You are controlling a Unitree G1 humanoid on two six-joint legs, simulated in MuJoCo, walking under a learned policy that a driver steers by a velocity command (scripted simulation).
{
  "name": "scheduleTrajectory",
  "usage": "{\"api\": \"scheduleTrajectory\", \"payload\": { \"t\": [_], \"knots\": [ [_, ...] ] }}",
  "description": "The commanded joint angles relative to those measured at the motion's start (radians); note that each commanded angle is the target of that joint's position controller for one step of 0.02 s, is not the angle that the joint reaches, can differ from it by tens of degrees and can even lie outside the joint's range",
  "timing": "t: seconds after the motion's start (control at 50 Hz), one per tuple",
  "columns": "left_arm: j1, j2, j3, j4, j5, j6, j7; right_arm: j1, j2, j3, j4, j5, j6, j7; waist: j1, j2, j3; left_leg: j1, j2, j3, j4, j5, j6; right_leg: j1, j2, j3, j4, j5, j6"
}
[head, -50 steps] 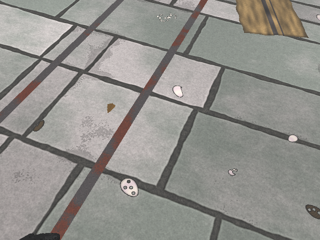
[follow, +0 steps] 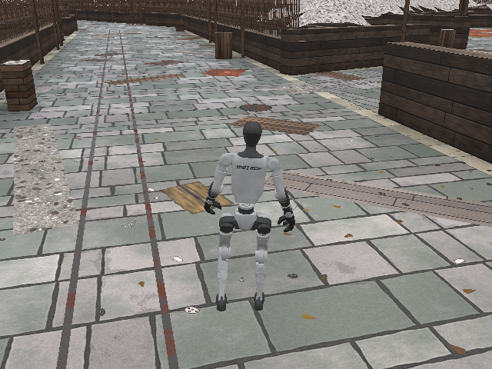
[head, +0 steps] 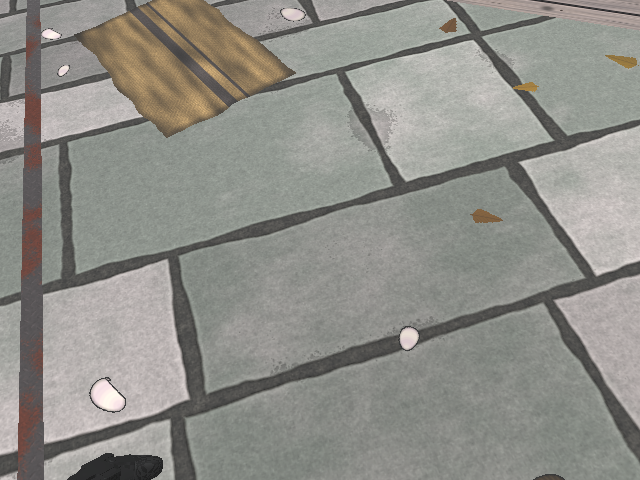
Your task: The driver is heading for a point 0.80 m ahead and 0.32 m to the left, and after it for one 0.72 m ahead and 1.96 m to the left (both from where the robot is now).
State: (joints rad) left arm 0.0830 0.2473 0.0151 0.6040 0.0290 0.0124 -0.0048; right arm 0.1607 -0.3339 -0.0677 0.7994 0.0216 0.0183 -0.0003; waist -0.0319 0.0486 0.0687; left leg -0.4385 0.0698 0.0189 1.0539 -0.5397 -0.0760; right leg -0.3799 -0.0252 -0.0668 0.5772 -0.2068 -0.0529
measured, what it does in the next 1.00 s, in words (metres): walks ahead, turning left: left foot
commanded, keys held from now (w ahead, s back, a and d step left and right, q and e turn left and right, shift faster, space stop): w+q+shift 0.62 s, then w+e+shift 0.38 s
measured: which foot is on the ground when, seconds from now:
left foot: up 0.00-0.52, down 0.54-1.00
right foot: down 0.00-0.54, up 0.56-1.00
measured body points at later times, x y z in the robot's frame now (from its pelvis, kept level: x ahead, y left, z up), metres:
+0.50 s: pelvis +0.18 +0.12 -0.02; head +0.17 +0.15 +0.43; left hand +0.13 +0.42 -0.15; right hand +0.43 -0.07 -0.09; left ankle +0.24 +0.28 -0.71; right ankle +0.06 -0.09 -0.73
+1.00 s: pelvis +0.50 +0.39 -0.02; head +0.51 +0.42 +0.42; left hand +0.57 +0.70 -0.12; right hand +0.64 +0.15 -0.14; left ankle +0.26 +0.28 -0.71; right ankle +0.73 +0.46 -0.70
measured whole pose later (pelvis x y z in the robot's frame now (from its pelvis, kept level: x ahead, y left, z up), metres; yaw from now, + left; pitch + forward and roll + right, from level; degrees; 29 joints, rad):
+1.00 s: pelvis +0.50 +0.39 -0.02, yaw +29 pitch +1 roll -2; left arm 0.07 0.26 0.05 0.72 -0.06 -0.10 -0.09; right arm 0.44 -0.25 -0.03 0.82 -0.04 -0.08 -0.07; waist -0.03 -0.02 0.02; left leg 0.31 -0.08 0.15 0.23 -0.44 0.04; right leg -0.69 0.07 -0.15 0.57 0.21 -0.09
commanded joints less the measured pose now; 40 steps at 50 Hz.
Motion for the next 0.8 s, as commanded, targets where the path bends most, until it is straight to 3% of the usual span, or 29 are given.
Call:
{"api": "scheduleTrajectory", "payload": {
  "t": [0.02,0.06,0.12,0.18,0.3,0.42,0.46,0.48,0.5,0.52,0.54,0.56,0.58,0.6,0.62,0.64,0.66,0.7,0.74,0.76,0.8],
  "knots": [
    [0.102,0.220,0.077,-0.004,-0.012,-0.022,0.022,0.052,-0.136,-0.041,-0.041,0.010,0.001,-0.009,0.064,-0.194,-0.184,-0.145,0.019,-0.033,0.132,0.117,0.001,0.252,-0.287,0.255,-0.330,-0.167,-0.166],
    [0.110,0.195,0.074,0.008,-0.019,-0.044,0.038,0.008,-0.123,-0.046,-0.065,0.015,-0.007,-0.005,0.076,-0.193,-0.140,-0.260,0.042,-0.048,0.120,0.202,0.021,0.303,-0.323,0.313,-0.415,-0.406,-0.149],
    [0.136,0.166,0.078,0.033,-0.016,-0.079,0.052,-0.013,-0.080,-0.048,-0.080,0.010,-0.023,-0.001,0.075,-0.148,-0.119,-0.364,0.069,-0.073,0.088,0.277,0.038,0.400,-0.348,0.264,-0.457,-0.407,-0.118],
    [0.152,0.160,0.089,0.057,-0.018,-0.096,0.053,-0.009,-0.044,-0.047,-0.091,0.009,-0.027,0.010,0.062,-0.137,-0.089,-0.406,0.091,-0.065,0.056,0.317,0.035,0.419,-0.354,0.167,-0.487,-0.385,-0.107],
    [0.154,0.178,0.111,0.088,-0.018,-0.095,0.038,-0.018,-0.001,-0.028,-0.125,0.014,-0.013,0.030,0.030,-0.127,0.003,-0.432,0.124,-0.037,0.001,0.382,0.045,0.379,-0.371,-0.017,-0.524,-0.323,-0.104],
    [0.141,0.214,0.127,0.115,-0.031,-0.082,0.014,-0.063,-0.001,-0.011,-0.162,0.027,-0.011,0.049,0.016,-0.118,0.068,-0.376,0.147,0.038,-0.112,0.359,0.127,0.452,-0.355,-0.209,-0.516,-0.236,-0.055],
    [0.114,0.225,0.132,0.119,-0.041,-0.071,-0.004,-0.039,-0.018,-0.013,-0.159,0.036,-0.006,0.050,-0.006,-0.116,0.073,-0.274,0.126,0.097,-0.151,0.289,0.166,0.454,-0.331,-0.282,-0.457,-0.119,-0.041],
    [0.099,0.239,0.135,0.118,-0.049,-0.065,-0.011,0.014,-0.042,-0.022,-0.148,0.039,-0.003,0.046,-0.035,-0.127,0.043,-0.166,0.081,0.153,-0.150,0.238,0.186,0.441,-0.318,-0.312,-0.366,0.090,-0.036],
    [0.084,0.258,0.138,0.118,-0.064,-0.059,-0.017,0.114,-0.081,-0.043,-0.128,0.043,-0.002,0.040,-0.094,-0.138,-0.022,-0.005,0.011,0.212,-0.152,0.202,0.211,0.419,-0.307,-0.333,-0.201,0.382,-0.028],
    [0.036,0.263,0.133,0.110,-0.080,-0.054,-0.024,0.298,-0.142,-0.081,-0.084,0.050,-0.006,0.035,-0.213,-0.103,-0.113,0.273,-0.079,0.250,-0.240,0.263,0.258,0.331,-0.271,-0.354,0.091,0.651,-0.004],
    [-0.006,0.199,0.106,0.080,-0.059,-0.060,-0.015,0.526,-0.243,-0.128,0.008,0.041,-0.007,0.027,-0.300,0.061,-0.111,0.557,-0.130,0.129,-0.310,0.246,0.295,0.029,-0.211,-0.284,0.556,0.380,0.048],
    [0.077,0.019,0.059,0.017,-0.032,-0.097,-0.011,0.385,-0.339,-0.129,-0.018,0.035,-0.013,0.032,-0.074,0.436,-0.077,0.638,0.022,-0.426,-0.544,0.037,0.409,-0.384,-0.003,-0.141,0.964,-0.389,0.109],
    [0.025,0.093,0.059,-0.052,-0.045,-0.145,0.000,0.328,-0.276,-0.089,-0.109,0.018,-0.062,0.057,-0.062,0.292,-0.266,0.671,0.181,-0.907,-0.827,-0.286,0.474,-0.494,0.040,0.138,1.049,-0.399,0.094],
    [-0.121,0.174,0.072,-0.081,-0.087,-0.170,0.010,0.336,-0.199,-0.072,-0.108,0.014,-0.092,0.070,-0.102,0.097,-0.177,0.630,0.222,-0.895,-0.898,-0.266,0.421,-0.562,0.015,0.155,1.014,-0.281,0.059],
    [-0.115,0.142,0.065,-0.074,-0.088,-0.184,0.015,0.338,-0.185,-0.065,-0.090,0.004,-0.107,0.070,-0.060,0.015,-0.108,0.546,0.240,-0.854,-0.872,-0.210,0.425,-0.591,-0.012,0.150,0.953,-0.208,0.032],
    [-0.066,0.114,0.056,-0.029,-0.059,-0.180,0.022,0.280,-0.115,-0.042,-0.083,-0.004,-0.113,0.065,-0.017,-0.038,-0.106,0.423,0.210,-0.718,-0.815,-0.126,0.386,-0.504,-0.077,0.168,0.876,-0.125,0.010],
    [0.029,0.108,0.058,0.002,-0.054,-0.164,0.014,0.209,-0.076,-0.028,-0.105,-0.019,-0.115,0.056,0.043,-0.001,-0.100,0.304,0.171,-0.601,-0.766,-0.081,0.367,-0.414,-0.116,0.180,0.817,-0.039,0.007],
    [0.091,0.119,0.064,0.048,-0.057,-0.123,-0.003,0.168,-0.041,-0.014,-0.120,-0.023,-0.118,0.035,0.060,0.020,-0.073,0.232,0.110,-0.417,-0.792,0.049,0.319,-0.373,-0.152,0.151,0.728,0.067,0.014],
    [0.026,0.100,0.055,0.047,-0.052,-0.097,-0.011,0.213,-0.030,-0.006,-0.104,-0.027,-0.131,0.016,0.029,-0.009,-0.027,0.229,0.080,-0.277,-0.833,0.288,0.280,-0.414,-0.154,0.119,0.623,0.174,0.028],
    [-0.027,0.090,0.048,0.038,-0.048,-0.094,-0.016,0.256,-0.020,-0.002,-0.088,-0.023,-0.135,0.007,0.002,-0.014,-0.008,0.260,0.058,-0.192,-0.847,0.444,0.247,-0.435,-0.142,0.093,0.542,0.225,0.032],
    [-0.122,0.068,0.037,0.022,-0.060,-0.102,-0.031,0.310,-0.006,0.005,-0.062,-0.026,-0.135,-0.014,-0.044,-0.001,0.026,0.299,0.031,-0.074,-0.894,0.587,0.181,-0.436,-0.100,0.049,0.359,0.358,0.035]
  ]
}}
Next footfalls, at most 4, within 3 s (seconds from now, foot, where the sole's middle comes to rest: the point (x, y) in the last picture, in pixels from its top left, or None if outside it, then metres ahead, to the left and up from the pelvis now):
0.54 left None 0.28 0.30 -0.77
1.02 right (141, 365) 0.73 0.49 -0.77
1.44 left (50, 282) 0.99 0.77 -0.77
1.98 right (96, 231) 1.15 0.68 -0.77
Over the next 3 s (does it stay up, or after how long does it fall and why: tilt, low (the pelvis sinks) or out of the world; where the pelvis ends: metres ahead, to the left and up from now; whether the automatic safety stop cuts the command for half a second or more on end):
stays up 1.01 0.82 0.00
